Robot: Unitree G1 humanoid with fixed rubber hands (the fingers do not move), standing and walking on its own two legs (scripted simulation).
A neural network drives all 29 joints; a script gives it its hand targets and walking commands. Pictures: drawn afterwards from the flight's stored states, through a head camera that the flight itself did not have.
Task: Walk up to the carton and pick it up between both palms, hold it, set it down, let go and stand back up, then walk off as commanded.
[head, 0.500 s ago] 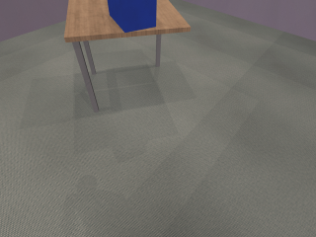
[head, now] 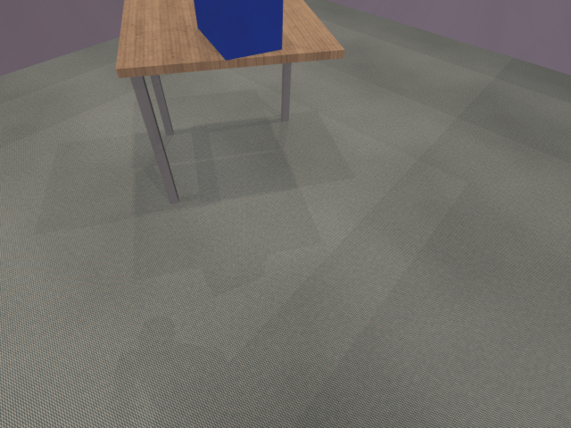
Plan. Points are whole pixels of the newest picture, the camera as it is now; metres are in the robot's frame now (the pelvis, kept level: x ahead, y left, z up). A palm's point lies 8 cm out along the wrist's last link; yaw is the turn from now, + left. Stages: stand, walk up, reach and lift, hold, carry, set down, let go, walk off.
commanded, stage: walk up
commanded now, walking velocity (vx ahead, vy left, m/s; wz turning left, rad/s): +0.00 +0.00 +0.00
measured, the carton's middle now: out of the picture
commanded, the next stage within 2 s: none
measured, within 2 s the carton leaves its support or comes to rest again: neither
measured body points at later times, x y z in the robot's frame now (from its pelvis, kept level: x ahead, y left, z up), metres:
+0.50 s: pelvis +0.08 +0.09 -0.02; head +0.06 +0.12 +0.43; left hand +0.16 +0.40 -0.15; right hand +0.13 -0.23 -0.12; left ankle +0.12 +0.20 -0.74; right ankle +0.05 -0.08 -0.68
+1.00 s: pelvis +0.32 +0.07 -0.01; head +0.33 +0.08 +0.44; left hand +0.38 +0.39 -0.13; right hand +0.37 -0.23 -0.13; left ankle +0.18 +0.18 -0.67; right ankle +0.40 -0.05 -0.74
